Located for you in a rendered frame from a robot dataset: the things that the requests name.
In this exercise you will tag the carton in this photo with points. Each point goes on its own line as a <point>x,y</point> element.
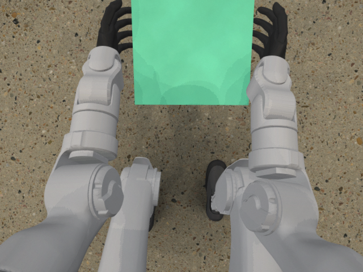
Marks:
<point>192,52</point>

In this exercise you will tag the right robot forearm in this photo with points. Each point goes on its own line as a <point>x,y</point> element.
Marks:
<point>274,129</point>

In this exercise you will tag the robot right upper arm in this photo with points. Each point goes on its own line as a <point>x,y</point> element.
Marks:
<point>284,217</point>

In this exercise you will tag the robot right thigh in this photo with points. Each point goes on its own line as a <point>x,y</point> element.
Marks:
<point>247,253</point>

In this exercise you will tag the left robot forearm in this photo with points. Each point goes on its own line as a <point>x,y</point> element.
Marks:
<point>92,136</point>

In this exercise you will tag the robot left upper arm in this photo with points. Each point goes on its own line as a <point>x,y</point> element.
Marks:
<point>78,199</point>

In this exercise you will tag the left robot hand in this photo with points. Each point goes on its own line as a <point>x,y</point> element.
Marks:
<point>108,34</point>

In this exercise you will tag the right robot hand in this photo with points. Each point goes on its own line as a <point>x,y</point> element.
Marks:
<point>276,41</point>

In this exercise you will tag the robot thigh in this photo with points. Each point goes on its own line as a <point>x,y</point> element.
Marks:
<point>125,248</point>
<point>247,253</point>

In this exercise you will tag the robot left thigh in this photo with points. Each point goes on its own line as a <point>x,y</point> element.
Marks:
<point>125,248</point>

